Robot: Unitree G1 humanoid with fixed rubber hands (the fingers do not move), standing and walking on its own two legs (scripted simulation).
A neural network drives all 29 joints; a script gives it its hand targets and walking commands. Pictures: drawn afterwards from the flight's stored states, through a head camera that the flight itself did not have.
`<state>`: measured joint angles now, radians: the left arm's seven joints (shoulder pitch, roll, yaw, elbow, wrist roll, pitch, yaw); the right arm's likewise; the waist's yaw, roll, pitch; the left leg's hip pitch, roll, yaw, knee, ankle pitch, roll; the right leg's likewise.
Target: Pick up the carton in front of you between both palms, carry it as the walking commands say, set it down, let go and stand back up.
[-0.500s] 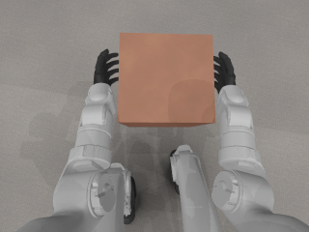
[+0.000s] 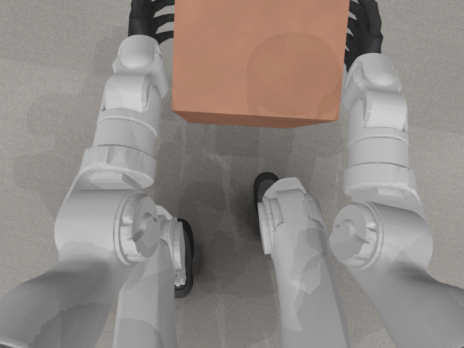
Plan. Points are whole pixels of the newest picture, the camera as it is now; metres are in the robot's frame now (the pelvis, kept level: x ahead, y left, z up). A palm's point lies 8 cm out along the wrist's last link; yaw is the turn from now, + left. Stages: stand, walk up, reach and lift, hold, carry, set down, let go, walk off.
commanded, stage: set down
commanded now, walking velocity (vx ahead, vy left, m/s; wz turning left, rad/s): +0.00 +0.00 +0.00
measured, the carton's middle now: (249, 60) +0.51 -0.14 -0.21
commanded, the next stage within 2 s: none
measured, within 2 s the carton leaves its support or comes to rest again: rests again in 1.30 s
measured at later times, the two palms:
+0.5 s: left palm (164, 50) +0.56 -0.01 -0.22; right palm (345, 56) +0.48 -0.30 -0.21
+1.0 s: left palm (167, 59) +0.55 +0.00 -0.25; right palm (342, 64) +0.47 -0.30 -0.24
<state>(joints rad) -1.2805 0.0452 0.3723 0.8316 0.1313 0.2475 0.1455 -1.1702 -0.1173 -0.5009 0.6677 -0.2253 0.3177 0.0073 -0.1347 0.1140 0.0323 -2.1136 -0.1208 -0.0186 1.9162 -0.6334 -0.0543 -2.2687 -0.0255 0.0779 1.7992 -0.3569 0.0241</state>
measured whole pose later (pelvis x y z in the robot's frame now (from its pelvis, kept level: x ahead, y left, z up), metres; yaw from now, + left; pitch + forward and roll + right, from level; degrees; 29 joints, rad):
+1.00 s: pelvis +0.00 +0.01 -0.07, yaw +0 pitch +42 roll +0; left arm -1.51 0.16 0.15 1.06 0.04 0.20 0.13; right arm -1.38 -0.33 -0.47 1.02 -0.07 0.18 0.06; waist -0.18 0.07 0.31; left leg -2.23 -0.19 -0.05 2.17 -0.67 -0.06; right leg -2.36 -0.07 0.06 2.03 -0.40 0.03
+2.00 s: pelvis -0.01 +0.00 -0.02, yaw -2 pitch +40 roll +3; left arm -1.45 0.29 0.12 0.96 -0.06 0.24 0.14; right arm -1.32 -0.38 -0.35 0.95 0.10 0.15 -0.02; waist -0.17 0.07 0.22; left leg -2.06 -0.10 -0.02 2.01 -0.66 -0.06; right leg -2.22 0.00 0.07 1.87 -0.36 0.03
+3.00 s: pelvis +0.05 -0.03 +0.23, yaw -3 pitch +37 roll +3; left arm -0.71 0.07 0.23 0.60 0.13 0.20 0.14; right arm -0.65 -0.25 -0.30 0.63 -0.10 0.15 0.13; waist -0.11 0.04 -0.04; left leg -1.24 -0.05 -0.07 0.99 -0.40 -0.06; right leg -1.38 -0.01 0.03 0.94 -0.21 -0.02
